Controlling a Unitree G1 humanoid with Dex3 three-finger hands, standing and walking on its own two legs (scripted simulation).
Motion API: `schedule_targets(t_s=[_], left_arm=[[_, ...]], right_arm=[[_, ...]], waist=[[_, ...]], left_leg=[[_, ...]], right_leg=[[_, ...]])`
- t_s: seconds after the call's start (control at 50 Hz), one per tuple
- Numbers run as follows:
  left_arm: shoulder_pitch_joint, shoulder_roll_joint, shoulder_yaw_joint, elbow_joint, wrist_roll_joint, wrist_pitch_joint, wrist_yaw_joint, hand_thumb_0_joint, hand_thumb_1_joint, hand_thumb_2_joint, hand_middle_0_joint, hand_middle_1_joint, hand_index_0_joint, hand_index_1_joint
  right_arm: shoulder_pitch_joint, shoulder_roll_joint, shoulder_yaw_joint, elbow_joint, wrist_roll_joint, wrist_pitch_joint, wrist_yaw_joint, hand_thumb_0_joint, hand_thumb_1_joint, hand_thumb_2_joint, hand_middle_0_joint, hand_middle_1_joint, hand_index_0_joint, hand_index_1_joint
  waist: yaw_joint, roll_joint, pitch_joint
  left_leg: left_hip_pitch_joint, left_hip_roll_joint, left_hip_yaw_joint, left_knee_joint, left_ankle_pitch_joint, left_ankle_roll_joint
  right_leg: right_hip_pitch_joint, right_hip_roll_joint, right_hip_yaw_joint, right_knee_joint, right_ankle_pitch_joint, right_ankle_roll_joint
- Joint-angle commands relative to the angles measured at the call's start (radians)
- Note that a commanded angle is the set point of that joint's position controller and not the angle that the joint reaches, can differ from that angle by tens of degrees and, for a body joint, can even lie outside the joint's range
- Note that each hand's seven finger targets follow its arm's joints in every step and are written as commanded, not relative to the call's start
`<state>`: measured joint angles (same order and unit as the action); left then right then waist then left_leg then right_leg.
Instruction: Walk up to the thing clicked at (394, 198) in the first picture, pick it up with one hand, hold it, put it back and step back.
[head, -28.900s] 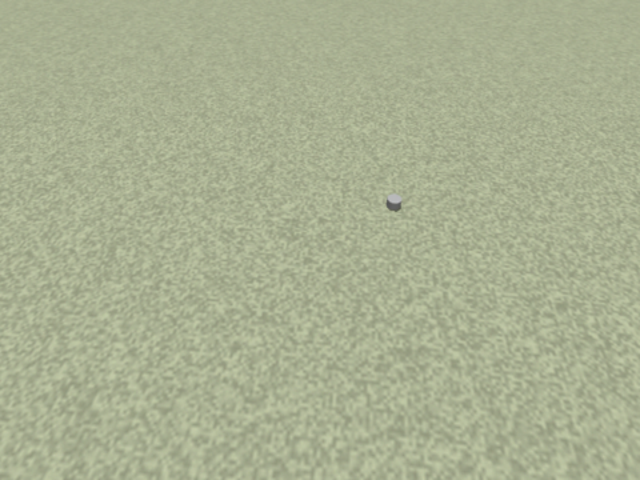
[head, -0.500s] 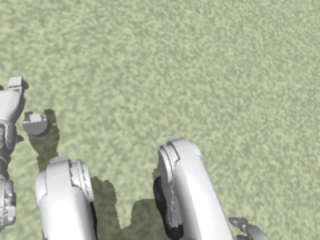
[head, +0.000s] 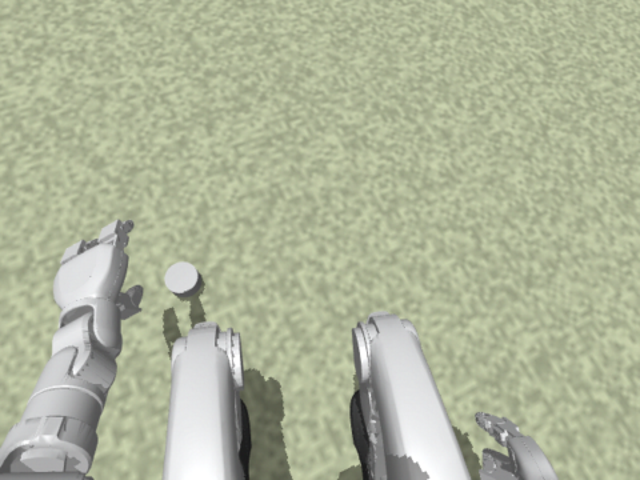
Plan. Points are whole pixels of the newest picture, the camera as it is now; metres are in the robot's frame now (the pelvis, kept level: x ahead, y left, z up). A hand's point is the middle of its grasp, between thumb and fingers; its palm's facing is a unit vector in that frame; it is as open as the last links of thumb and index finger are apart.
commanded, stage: home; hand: left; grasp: from above
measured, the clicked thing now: (183, 279) +0.46 +0.25 -0.40
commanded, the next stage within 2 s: none
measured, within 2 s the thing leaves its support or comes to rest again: neither
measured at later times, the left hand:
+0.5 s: hand (32, 387) +0.25 +0.22 +0.10, palm faces +0.02 -0.93 -0.37, open 7.4 cm
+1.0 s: hand out of the picture +0.22 +0.21 +0.26, palm faces +0.17 -0.96 -0.21, open 7.4 cm
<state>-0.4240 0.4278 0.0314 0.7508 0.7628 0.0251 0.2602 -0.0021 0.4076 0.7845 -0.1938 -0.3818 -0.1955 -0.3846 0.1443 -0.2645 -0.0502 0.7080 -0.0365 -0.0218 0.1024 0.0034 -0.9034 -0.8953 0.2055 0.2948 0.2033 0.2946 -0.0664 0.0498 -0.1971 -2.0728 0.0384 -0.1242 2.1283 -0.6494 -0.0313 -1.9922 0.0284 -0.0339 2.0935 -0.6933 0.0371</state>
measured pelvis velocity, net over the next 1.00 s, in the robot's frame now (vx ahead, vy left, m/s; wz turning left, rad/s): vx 0.08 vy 0.01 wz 0.12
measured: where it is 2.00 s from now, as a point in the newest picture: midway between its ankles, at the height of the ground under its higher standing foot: (306, 474)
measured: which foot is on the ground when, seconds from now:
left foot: down 0.00-1.00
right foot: down 0.00-1.00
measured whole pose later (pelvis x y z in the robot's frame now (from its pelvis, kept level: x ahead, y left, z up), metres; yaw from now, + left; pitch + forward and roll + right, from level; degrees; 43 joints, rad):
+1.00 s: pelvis +0.08 +0.01 +0.30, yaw +7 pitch +10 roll -3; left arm 0.53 0.22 0.04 -0.15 -0.06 0.48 0.03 0.01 0.91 0.90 -0.20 -0.30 -0.20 -0.30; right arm 0.31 -0.23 0.02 0.51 0.02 -0.21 -0.19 0.01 -0.90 -0.90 0.21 0.29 0.20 0.29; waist -0.05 0.06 -0.19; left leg -0.72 0.04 -0.06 1.01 -0.47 -0.02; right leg -0.63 -0.01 -0.04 0.94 -0.49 0.03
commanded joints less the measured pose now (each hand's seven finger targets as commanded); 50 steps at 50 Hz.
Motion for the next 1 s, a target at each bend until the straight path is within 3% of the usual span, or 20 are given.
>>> schedule_targets(t_s=[0.0,0.02,0.06,0.08,0.14,0.18,0.24,0.34,0.36,0.54,0.64,0.66,0.76,0.88,0.98], left_arm=[[-0.079,0.143,0.001,-0.350,-0.152,0.042,-0.064,0.000,0.903,0.907,-0.202,-0.304,-0.201,-0.304],[-0.045,0.152,0.010,-0.380,-0.184,0.058,-0.081,0.000,0.900,0.902,-0.200,-0.300,-0.200,-0.300],[0.034,0.109,-0.010,-0.431,-0.250,0.081,-0.108,0.000,0.900,0.900,-0.200,-0.299,-0.200,-0.299],[0.060,0.095,-0.018,-0.457,-0.277,0.087,-0.120,0.000,0.900,0.902,-0.200,-0.301,-0.200,-0.300],[0.150,0.076,-0.009,-0.507,-0.343,0.106,-0.140,0.000,0.900,0.902,-0.200,-0.301,-0.200,-0.300],[0.167,0.102,0.028,-0.604,-0.390,0.118,-0.143,0.000,0.901,0.903,-0.200,-0.301,-0.201,-0.301],[0.227,0.058,0.017,-0.669,-0.454,0.142,-0.148,0.000,0.900,0.902,-0.200,-0.300,-0.200,-0.301],[0.412,0.019,0.035,-0.772,-0.595,0.203,-0.153,0.000,0.900,0.900,-0.200,-0.299,-0.200,-0.299],[0.438,-0.001,0.023,-0.784,-0.617,0.218,-0.156,0.000,0.900,0.900,-0.200,-0.300,-0.200,-0.300],[0.656,-0.082,0.047,-0.930,-0.774,0.350,-0.159,0.000,0.900,0.900,-0.200,-0.300,-0.200,-0.300],[0.786,-0.100,0.076,-1.000,-0.820,0.386,-0.167,0.000,0.900,0.900,-0.200,-0.301,-0.200,-0.301],[0.819,-0.097,0.084,-1.014,-0.825,0.392,-0.168,0.000,0.900,0.900,-0.200,-0.301,-0.200,-0.301],[0.910,-0.116,0.070,-1.074,-0.827,0.410,-0.187,0.000,0.900,0.900,-0.200,-0.301,-0.200,-0.301],[0.943,-0.122,0.066,-1.080,-0.817,0.413,-0.217,0.000,0.900,0.900,-0.200,-0.301,-0.200,-0.301],[0.893,-0.115,0.050,-1.061,-0.809,0.403,-0.237,0.000,0.900,0.900,-0.200,-0.301,-0.200,-0.301]], right_arm=[[0.062,-0.181,-0.072,-0.130,0.025,-0.033,-0.050,0.000,-0.899,-0.900,0.200,0.300,0.200,0.300],[0.054,-0.182,-0.069,-0.139,0.031,-0.034,-0.060,0.000,-0.899,-0.900,0.200,0.300,0.200,0.300],[0.024,-0.172,-0.057,-0.158,0.042,-0.042,-0.077,0.000,-0.900,-0.900,0.200,0.300,0.200,0.300],[0.015,-0.168,-0.051,-0.167,0.048,-0.048,-0.085,0.000,-0.900,-0.900,0.200,0.300,0.200,0.300],[-0.006,-0.149,-0.038,-0.182,0.055,-0.064,-0.106,0.000,-0.900,-0.900,0.200,0.300,0.200,0.300],[-0.024,-0.141,-0.031,-0.207,0.059,-0.074,-0.117,0.000,-0.900,-0.900,0.200,0.300,0.200,0.300],[-0.048,-0.132,-0.020,-0.229,0.064,-0.090,-0.132,0.000,-0.900,-0.900,0.200,0.300,0.200,0.300],[-0.040,-0.118,-0.007,-0.266,0.071,-0.107,-0.157,0.000,-0.900,-0.900,0.200,0.300,0.200,0.300],[-0.039,-0.115,-0.003,-0.268,0.071,-0.109,-0.162,0.000,-0.900,-0.900,0.200,0.300,0.200,0.300],[0.039,-0.079,0.039,-0.309,0.080,-0.143,-0.233,0.000,-0.901,-0.900,0.200,0.300,0.200,0.299],[0.081,-0.065,0.041,-0.327,0.072,-0.179,-0.273,0.000,-0.901,-0.899,0.199,0.299,0.199,0.299],[0.086,-0.060,0.043,-0.334,0.073,-0.184,-0.279,0.000,-0.901,-0.899,0.199,0.299,0.199,0.299],[0.104,-0.051,0.041,-0.343,0.063,-0.215,-0.301,0.000,-0.902,-0.899,0.199,0.299,0.199,0.299],[0.099,-0.063,0.030,-0.350,0.050,-0.240,-0.304,0.000,-0.901,-0.899,0.199,0.299,0.200,0.299],[0.094,-0.077,0.022,-0.341,0.044,-0.261,-0.302,0.000,-0.901,-0.899,0.199,0.299,0.200,0.299]], waist=[[0.002,0.041,-0.561],[0.013,0.043,-0.557],[0.002,0.030,-0.500],[-0.008,0.027,-0.480],[-0.001,0.030,-0.409],[0.020,0.077,-0.424],[0.002,0.094,-0.405],[0.013,0.098,-0.371],[0.003,0.094,-0.348],[-0.005,0.050,-0.237],[-0.001,0.035,-0.171],[0.011,0.032,-0.160],[0.009,0.001,-0.120],[0.015,-0.022,-0.043],[0.003,-0.027,-0.008]], left_leg=[[0.533,-0.026,0.068,-0.380,0.010,0.061],[0.587,-0.022,0.055,-0.416,0.002,0.058],[0.623,-0.019,0.053,-0.462,0.010,0.057],[0.636,-0.019,0.047,-0.489,0.012,0.057],[0.690,-0.019,0.054,-0.557,0.023,0.056],[0.765,-0.015,0.052,-0.615,0.013,0.052],[0.848,-0.016,0.049,-0.686,0.011,0.049],[1.011,-0.014,0.027,-0.823,0.025,0.043],[1.037,-0.014,0.020,-0.855,0.026,0.040],[1.238,-0.015,0.022,-1.055,0.184,0.036],[1.342,-0.021,0.047,-1.145,0.298,0.034],[1.360,-0.025,0.056,-1.163,0.320,0.035],[1.434,-0.034,0.077,-1.206,0.419,0.042],[1.473,-0.036,0.087,-1.267,0.384,0.044],[1.487,-0.037,0.088,-1.280,0.375,0.043]], right_leg=[[0.443,0.021,-0.041,-0.416,0.103,-0.063],[0.459,0.020,-0.043,-0.431,0.099,-0.064],[0.488,0.016,-0.042,-0.470,0.116,-0.062],[0.504,0.014,-0.042,-0.484,0.122,-0.061],[0.551,0.010,-0.028,-0.550,0.125,-0.063],[0.598,0.008,-0.021,-0.591,0.111,-0.065],[0.645,0.005,-0.015,-0.646,0.110,-0.064],[0.769,-0.001,-0.013,-0.760,0.119,-0.060],[0.785,-0.002,-0.016,-0.784,0.120,-0.060],[1.066,0.000,-0.018,-1.016,0.251,-0.055],[1.220,0.003,-0.020,-1.145,0.341,-0.047],[1.249,0.003,-0.023,-1.171,0.358,-0.046],[1.346,0.001,-0.023,-1.254,0.452,-0.039],[1.362,0.003,-0.038,-1.305,0.404,-0.033],[1.352,0.000,-0.039,-1.314,0.393,-0.030]])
